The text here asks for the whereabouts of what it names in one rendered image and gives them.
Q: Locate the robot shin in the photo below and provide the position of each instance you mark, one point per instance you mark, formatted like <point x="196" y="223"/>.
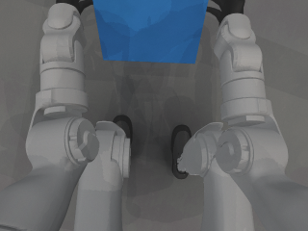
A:
<point x="109" y="126"/>
<point x="185" y="161"/>

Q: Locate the robot right shin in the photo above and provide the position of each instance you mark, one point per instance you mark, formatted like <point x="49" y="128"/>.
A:
<point x="185" y="161"/>

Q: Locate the left robot hand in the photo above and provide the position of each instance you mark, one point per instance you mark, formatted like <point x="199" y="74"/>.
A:
<point x="78" y="5"/>

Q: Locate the right robot upper arm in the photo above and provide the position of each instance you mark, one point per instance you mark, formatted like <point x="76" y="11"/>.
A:
<point x="256" y="159"/>

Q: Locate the carton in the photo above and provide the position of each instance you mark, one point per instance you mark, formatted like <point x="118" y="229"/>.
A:
<point x="153" y="31"/>

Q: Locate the right robot hand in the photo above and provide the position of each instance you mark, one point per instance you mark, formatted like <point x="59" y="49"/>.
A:
<point x="226" y="7"/>

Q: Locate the left robot upper arm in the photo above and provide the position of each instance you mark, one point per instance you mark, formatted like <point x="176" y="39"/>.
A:
<point x="59" y="151"/>

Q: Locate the robot left shin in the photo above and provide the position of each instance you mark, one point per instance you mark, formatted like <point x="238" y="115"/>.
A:
<point x="109" y="126"/>

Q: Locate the right robot forearm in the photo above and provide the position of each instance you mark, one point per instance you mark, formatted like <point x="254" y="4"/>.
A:
<point x="242" y="81"/>

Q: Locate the left robot forearm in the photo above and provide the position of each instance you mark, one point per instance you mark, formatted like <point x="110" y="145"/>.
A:
<point x="61" y="66"/>

